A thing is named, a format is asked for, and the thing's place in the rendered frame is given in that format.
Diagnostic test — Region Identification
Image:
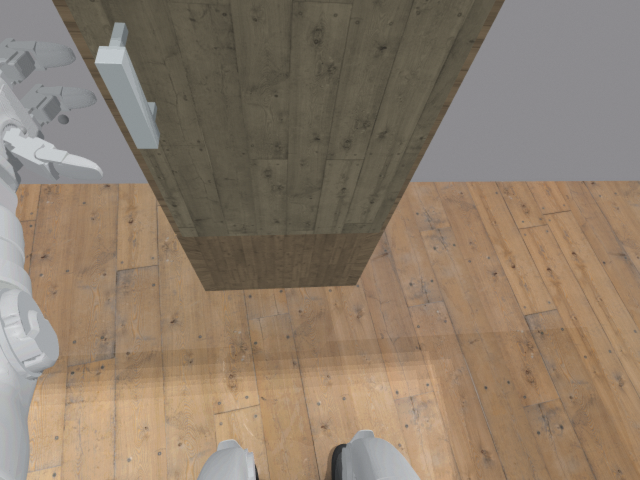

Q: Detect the robot left upper arm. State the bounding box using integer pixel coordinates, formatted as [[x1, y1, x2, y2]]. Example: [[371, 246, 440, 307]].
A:
[[0, 288, 59, 480]]

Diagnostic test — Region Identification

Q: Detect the robot right thigh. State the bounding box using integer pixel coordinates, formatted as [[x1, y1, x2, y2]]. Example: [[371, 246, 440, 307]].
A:
[[342, 437, 421, 480]]

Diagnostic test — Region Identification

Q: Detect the left robot hand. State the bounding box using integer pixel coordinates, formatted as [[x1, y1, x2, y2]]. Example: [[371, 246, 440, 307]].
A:
[[0, 38, 103, 181]]

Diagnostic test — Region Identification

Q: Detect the robot left forearm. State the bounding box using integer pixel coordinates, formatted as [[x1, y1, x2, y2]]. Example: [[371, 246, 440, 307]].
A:
[[0, 155, 33, 298]]

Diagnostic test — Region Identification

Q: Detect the cupboard door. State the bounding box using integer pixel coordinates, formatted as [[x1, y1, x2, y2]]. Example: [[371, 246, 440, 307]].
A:
[[65, 0, 496, 237]]

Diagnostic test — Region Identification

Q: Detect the handle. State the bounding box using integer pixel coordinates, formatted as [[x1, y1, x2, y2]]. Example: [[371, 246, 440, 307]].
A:
[[95, 22, 160, 149]]

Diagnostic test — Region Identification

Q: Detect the left robot shin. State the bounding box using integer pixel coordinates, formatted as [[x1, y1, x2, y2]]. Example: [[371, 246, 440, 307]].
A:
[[217, 439, 241, 451]]

